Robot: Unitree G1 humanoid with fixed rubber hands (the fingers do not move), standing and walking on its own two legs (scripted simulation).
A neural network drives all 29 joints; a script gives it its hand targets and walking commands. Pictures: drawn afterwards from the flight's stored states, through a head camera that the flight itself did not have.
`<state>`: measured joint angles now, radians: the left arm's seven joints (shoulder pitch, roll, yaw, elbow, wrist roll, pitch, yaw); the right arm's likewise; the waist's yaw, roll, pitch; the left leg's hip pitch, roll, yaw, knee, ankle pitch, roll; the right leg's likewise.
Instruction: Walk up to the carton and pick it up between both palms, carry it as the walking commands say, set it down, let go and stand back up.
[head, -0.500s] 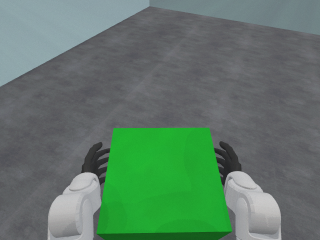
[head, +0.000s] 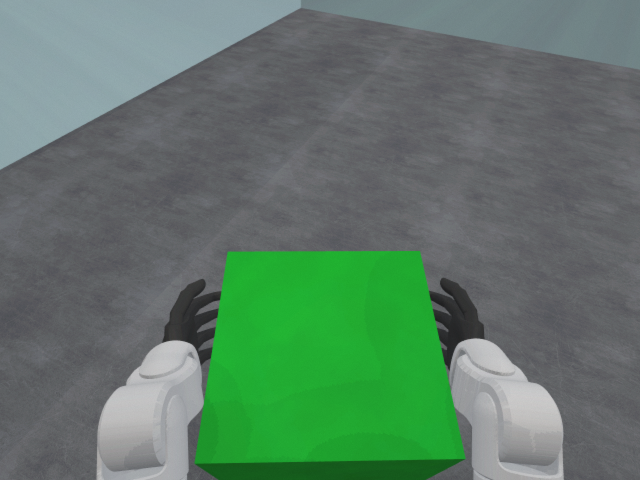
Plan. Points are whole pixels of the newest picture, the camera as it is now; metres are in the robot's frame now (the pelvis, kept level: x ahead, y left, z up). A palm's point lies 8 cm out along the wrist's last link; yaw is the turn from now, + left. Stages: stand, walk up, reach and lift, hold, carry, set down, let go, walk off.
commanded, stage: carry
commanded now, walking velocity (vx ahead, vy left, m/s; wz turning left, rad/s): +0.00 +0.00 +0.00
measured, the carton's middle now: (323, 381) +0.24 +0.00 +0.03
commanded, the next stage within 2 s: hold in 0.56 s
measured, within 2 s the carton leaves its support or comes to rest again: neither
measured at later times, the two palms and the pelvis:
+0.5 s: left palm (175, 348) +0.25 +0.16 +0.08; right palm (443, 343) +0.25 -0.14 +0.08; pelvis +0.00 +0.01 +0.00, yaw +0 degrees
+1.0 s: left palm (215, 365) +0.25 +0.12 +0.04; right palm (466, 354) +0.26 -0.18 +0.05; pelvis -0.01 -0.03 +0.01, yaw +11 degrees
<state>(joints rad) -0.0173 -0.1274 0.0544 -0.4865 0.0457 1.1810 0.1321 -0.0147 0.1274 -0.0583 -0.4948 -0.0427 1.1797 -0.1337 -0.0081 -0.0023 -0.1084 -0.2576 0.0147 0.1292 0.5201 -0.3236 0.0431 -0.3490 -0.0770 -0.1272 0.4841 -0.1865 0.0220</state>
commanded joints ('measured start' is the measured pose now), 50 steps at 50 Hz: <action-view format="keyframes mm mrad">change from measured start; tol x8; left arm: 1 -350 -747 -619 -70 -241 -4 -100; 28 -400 -730 -557 76 -189 -124 -120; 29 -182 -379 -206 427 53 -232 -113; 30 -237 -179 -222 698 27 -342 -110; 32 -259 -377 -385 398 -38 -480 -117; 35 -391 -598 -615 213 -130 -547 -164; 42 -413 -597 -514 500 -56 -506 -199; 50 -561 -747 -448 611 -5 -520 -301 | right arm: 1 -351 733 621 -76 254 -4 115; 28 -388 716 544 78 193 -121 137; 29 -158 365 193 429 -44 -233 128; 30 -233 84 145 706 -20 -341 130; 33 -268 391 410 257 80 -500 162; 36 -392 444 484 120 132 -538 193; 41 -315 456 430 404 85 -479 207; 50 -500 720 402 547 13 -444 267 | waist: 1 -1 17 -166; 28 5 17 -160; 29 -21 58 320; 30 -7 44 299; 33 -24 90 -258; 35 -88 73 -381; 41 -106 65 17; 50 -113 -5 21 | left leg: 1 35 131 -94 -78 370 -2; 28 33 129 -92 -101 338 8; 29 -29 28 -202 -253 210 -39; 31 94 -4 -222 -182 387 -56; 34 349 1 -263 -101 891 -69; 37 350 -1 -275 -127 661 -48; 41 159 -28 -252 -201 292 -45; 50 80 -90 -246 -204 176 -10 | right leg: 1 118 -76 57 -19 198 -23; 28 104 -70 49 -9 155 -28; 29 273 159 117 -125 132 -71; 30 210 164 129 -126 116 -79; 35 370 175 147 -68 495 -53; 42 343 147 100 -120 199 -52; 50 364 159 145 -131 210 -8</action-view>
